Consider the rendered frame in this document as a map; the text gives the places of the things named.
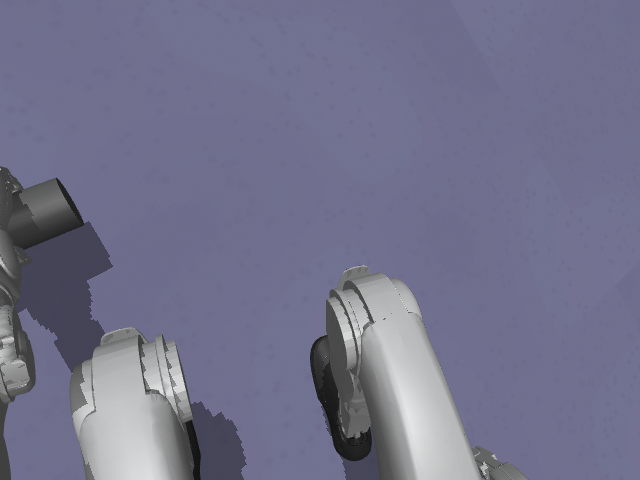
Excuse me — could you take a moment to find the left robot hand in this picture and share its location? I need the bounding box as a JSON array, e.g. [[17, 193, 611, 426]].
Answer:
[[0, 166, 33, 267]]

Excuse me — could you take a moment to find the left robot arm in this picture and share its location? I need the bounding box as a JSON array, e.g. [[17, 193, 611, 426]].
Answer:
[[0, 229, 36, 480]]

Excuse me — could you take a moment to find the can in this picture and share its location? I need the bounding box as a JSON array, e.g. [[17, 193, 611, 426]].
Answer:
[[6, 178, 84, 250]]

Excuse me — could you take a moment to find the left robot foot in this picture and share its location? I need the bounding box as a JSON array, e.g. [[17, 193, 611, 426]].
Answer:
[[185, 420, 201, 480]]

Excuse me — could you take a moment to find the right robot foot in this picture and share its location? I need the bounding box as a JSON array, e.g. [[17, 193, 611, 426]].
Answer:
[[310, 335, 372, 461]]

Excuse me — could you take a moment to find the right robot hand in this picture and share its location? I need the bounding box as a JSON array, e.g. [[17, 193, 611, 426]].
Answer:
[[471, 446, 529, 480]]

